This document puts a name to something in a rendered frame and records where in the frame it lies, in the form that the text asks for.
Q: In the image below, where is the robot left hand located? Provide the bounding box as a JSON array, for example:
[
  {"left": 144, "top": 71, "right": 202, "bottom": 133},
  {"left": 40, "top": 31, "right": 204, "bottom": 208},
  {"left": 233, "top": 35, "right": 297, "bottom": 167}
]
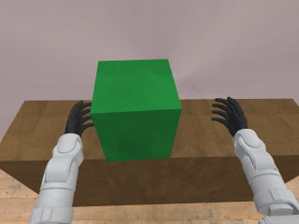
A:
[{"left": 64, "top": 100, "right": 94, "bottom": 137}]

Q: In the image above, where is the carton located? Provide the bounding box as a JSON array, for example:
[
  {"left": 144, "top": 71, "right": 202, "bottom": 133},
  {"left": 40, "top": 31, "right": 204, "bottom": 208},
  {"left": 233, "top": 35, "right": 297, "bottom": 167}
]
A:
[{"left": 90, "top": 59, "right": 182, "bottom": 162}]

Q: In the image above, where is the left robot forearm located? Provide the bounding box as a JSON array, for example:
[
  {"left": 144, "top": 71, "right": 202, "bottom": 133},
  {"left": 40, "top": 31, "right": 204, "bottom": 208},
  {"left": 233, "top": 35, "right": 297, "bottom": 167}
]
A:
[{"left": 28, "top": 133, "right": 84, "bottom": 224}]

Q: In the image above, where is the robot right upper arm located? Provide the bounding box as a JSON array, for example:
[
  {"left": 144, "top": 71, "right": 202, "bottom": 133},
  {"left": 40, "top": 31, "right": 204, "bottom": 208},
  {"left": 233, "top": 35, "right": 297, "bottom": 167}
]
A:
[{"left": 258, "top": 215, "right": 299, "bottom": 224}]

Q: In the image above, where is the right robot forearm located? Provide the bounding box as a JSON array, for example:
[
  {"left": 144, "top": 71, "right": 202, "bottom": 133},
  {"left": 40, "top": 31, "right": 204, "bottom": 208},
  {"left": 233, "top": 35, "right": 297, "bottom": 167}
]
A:
[{"left": 233, "top": 129, "right": 299, "bottom": 217}]

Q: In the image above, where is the robot right hand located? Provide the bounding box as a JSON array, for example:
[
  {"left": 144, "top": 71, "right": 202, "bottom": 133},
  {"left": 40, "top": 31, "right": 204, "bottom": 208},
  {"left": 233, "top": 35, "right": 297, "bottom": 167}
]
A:
[{"left": 211, "top": 96, "right": 249, "bottom": 137}]

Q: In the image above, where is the pedestal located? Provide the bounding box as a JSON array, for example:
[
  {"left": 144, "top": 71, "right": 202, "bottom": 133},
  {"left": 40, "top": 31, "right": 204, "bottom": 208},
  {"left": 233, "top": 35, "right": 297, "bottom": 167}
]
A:
[{"left": 0, "top": 98, "right": 299, "bottom": 207}]

